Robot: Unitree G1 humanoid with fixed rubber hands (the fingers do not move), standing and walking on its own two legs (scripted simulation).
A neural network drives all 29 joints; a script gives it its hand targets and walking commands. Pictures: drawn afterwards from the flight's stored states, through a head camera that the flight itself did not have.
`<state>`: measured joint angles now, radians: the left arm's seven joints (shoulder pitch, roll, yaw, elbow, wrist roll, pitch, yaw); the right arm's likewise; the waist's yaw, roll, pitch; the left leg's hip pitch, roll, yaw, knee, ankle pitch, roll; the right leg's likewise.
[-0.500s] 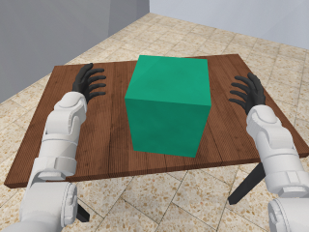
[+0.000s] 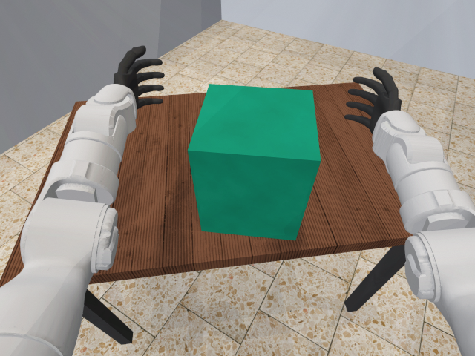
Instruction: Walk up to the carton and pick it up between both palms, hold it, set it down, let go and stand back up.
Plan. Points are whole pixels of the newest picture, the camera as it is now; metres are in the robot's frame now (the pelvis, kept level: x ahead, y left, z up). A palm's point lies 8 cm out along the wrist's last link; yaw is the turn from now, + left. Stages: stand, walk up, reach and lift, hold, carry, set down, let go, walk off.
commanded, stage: reach and lift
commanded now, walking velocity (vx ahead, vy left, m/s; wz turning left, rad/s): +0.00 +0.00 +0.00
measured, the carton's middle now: (253, 164) +0.47 -0.05 +0.03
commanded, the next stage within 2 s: none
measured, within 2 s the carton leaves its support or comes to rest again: neither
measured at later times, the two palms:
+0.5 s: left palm (128, 81) +0.49 +0.16 +0.23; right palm (380, 99) +0.43 -0.24 +0.21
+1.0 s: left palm (153, 133) +0.48 +0.14 +0.12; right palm (352, 147) +0.43 -0.23 +0.11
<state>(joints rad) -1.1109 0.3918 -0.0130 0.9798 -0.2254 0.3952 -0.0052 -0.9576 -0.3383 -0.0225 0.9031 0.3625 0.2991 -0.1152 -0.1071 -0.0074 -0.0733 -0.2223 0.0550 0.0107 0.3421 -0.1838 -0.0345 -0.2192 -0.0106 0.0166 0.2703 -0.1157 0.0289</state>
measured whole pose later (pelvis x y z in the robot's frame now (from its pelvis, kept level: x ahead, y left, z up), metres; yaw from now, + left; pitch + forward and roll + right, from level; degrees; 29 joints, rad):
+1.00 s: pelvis +0.00 +0.00 -0.01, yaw +0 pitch +18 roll -1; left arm -1.23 0.30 -0.14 1.54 -0.28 -0.15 0.04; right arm -1.07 -0.24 0.03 1.33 0.34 -0.07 -0.12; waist -0.12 0.00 -0.22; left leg -0.58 0.06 -0.01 0.47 -0.20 -0.04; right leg -0.57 -0.01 0.00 0.39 -0.13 0.02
